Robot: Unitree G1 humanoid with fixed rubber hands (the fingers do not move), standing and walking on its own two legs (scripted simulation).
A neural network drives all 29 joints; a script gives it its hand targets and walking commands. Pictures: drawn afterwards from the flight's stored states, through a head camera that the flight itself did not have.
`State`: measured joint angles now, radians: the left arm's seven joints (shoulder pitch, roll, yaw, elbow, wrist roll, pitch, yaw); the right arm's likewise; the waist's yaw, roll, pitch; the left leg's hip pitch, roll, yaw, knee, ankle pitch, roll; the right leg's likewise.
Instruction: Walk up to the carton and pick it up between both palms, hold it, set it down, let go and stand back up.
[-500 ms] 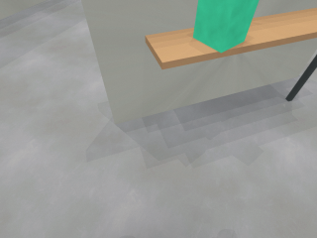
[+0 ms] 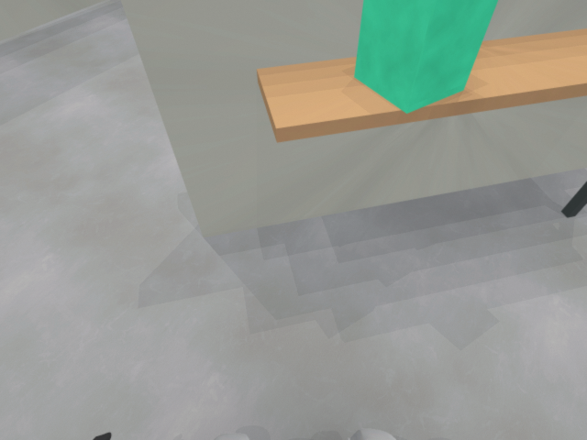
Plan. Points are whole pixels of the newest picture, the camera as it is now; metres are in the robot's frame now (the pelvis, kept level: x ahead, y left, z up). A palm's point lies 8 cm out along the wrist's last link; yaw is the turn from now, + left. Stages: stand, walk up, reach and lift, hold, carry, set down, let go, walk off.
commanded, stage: walk up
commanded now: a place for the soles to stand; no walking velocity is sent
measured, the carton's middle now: (419, 35) +0.96 -0.31 +0.10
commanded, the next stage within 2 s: none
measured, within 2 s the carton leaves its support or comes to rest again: neither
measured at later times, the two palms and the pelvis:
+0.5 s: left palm (156, 381) +0.23 +0.22 -0.10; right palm (555, 326) +0.27 -0.38 -0.04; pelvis +0.17 -0.08 +0.00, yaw +5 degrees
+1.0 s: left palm (269, 303) +0.34 +0.05 -0.08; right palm (570, 228) +0.49 -0.54 -0.08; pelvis +0.34 -0.25 +0.00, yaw +9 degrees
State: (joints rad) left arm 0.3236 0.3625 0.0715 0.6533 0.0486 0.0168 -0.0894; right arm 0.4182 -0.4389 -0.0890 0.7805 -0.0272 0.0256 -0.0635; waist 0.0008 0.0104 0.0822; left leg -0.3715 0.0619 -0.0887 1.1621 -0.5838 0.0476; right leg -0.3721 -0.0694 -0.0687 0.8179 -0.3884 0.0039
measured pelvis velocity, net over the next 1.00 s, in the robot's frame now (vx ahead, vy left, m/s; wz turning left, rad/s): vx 0.34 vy -0.25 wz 0.16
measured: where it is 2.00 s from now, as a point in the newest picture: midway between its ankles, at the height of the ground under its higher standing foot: (430, 343)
